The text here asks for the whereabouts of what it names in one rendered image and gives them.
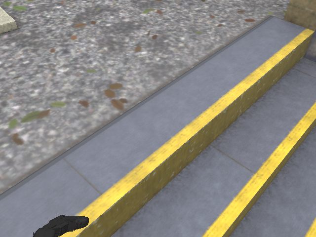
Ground stairs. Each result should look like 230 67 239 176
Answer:
76 32 316 237

